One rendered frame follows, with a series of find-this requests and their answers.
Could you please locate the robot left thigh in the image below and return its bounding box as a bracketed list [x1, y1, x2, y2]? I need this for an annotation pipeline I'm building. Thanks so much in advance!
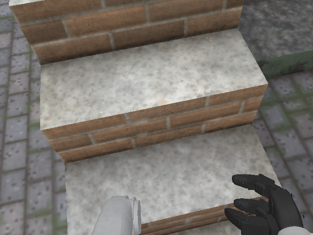
[91, 195, 142, 235]

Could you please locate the robot right hand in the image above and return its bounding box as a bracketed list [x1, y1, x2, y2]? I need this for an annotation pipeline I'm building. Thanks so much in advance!
[224, 173, 304, 235]

